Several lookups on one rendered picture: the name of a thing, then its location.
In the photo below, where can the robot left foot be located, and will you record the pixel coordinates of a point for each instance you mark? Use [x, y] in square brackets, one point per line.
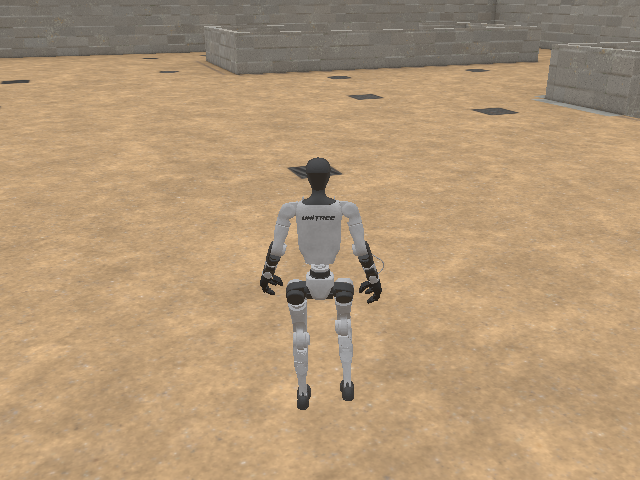
[303, 401]

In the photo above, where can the right robot hand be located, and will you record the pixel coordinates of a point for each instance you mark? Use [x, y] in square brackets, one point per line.
[376, 288]

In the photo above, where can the right robot upper arm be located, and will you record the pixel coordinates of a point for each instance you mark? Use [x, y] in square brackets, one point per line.
[350, 210]

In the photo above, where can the robot left forearm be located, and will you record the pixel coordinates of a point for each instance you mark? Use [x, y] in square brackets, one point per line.
[270, 264]

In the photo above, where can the robot right forearm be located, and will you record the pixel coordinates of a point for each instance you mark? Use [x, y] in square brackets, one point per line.
[368, 266]

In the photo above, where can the left robot upper arm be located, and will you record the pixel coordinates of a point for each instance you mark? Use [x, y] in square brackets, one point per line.
[287, 211]

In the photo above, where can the right robot shin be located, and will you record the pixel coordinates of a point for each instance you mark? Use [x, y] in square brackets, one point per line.
[346, 353]

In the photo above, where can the left robot hand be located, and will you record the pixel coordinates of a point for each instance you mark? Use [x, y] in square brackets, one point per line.
[264, 283]

